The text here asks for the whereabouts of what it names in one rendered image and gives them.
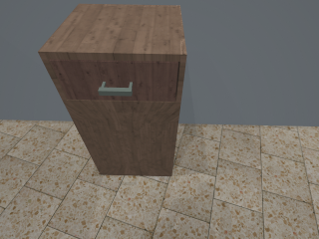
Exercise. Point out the drawer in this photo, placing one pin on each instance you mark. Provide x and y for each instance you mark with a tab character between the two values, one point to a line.
153	81

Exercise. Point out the cabinet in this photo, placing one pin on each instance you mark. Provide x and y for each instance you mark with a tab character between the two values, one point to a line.
132	138

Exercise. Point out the handle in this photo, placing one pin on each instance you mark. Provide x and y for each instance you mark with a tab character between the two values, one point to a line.
119	92

